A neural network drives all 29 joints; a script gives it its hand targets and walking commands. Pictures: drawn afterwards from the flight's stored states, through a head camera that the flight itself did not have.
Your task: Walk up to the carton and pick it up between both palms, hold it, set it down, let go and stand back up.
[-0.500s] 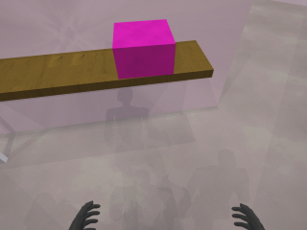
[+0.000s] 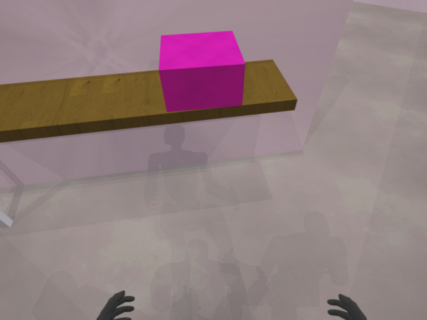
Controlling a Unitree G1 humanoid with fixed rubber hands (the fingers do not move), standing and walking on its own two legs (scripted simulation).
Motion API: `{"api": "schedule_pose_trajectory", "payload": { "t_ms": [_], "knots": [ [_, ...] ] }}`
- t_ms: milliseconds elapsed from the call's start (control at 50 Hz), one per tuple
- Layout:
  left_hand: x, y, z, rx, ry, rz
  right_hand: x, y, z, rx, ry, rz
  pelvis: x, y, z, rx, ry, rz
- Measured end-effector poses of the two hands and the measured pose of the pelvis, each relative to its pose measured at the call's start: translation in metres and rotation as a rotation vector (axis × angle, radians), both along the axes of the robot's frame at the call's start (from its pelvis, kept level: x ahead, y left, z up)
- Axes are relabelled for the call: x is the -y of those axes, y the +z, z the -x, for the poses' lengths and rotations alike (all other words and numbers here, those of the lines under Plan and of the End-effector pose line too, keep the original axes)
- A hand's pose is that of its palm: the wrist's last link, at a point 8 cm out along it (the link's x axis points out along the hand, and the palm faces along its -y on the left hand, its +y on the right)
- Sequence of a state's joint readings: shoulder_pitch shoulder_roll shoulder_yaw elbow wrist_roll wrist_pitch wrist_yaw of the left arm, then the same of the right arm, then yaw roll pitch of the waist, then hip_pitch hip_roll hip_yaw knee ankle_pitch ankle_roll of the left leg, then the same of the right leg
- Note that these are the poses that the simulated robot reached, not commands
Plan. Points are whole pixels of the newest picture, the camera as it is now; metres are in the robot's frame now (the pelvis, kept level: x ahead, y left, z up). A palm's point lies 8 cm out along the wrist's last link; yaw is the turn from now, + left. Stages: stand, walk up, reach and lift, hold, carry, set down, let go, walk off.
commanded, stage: stand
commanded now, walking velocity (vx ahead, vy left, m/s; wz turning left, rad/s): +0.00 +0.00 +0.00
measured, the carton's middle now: (200, 69) +0.94 +0.10 -0.02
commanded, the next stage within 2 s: none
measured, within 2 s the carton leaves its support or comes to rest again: neither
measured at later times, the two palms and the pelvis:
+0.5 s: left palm out of the picture +0.10 +0.24 -0.10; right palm out of the picture +0.10 -0.24 -0.09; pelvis -0.01 +0.00 +0.00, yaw +0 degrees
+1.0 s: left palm out of the picture +0.08 +0.24 -0.10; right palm out of the picture +0.09 -0.24 -0.10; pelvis -0.01 +0.00 +0.01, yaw +0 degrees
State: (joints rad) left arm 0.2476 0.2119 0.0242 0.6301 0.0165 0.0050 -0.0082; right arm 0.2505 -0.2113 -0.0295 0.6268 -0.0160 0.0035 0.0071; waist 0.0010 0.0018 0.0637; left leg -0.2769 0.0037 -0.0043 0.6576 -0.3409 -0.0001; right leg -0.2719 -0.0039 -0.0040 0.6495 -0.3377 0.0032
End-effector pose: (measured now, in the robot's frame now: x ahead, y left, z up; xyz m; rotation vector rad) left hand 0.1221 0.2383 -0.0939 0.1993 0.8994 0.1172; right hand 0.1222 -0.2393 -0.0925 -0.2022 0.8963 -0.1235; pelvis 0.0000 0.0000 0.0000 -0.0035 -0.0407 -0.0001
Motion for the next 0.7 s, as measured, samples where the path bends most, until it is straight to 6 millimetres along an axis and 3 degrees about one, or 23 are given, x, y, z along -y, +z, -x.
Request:
{"api": "schedule_pose_trajectory", "payload": {
  "t_ms": [700],
  "knots": [
    [-0.005,-0.004,0.032,-0.061,0.016,-0.004,0.003,-0.003,0.028,-0.056,-0.008,0.003,0.0,0.004,0.009,0.003,0.004,0.0]
  ]
}}
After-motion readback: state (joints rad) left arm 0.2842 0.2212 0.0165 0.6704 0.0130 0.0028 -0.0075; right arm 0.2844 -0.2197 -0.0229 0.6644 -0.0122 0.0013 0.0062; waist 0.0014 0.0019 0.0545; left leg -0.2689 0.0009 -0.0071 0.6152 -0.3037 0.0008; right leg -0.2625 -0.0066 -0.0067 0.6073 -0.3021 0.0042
